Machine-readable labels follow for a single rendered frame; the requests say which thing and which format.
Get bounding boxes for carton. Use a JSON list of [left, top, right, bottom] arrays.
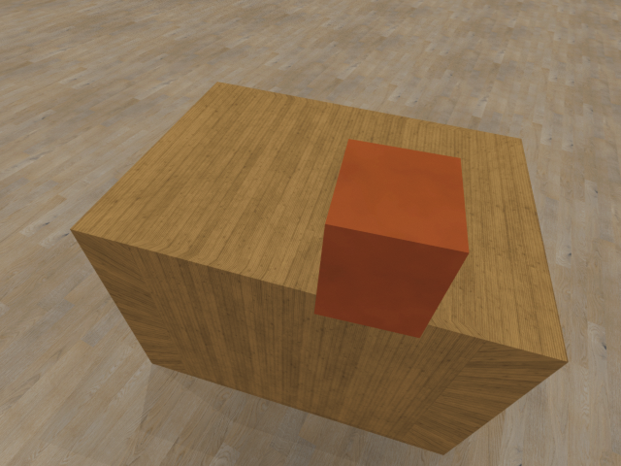
[[314, 139, 469, 338]]

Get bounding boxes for pedestal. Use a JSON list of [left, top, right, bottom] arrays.
[[70, 82, 569, 455]]

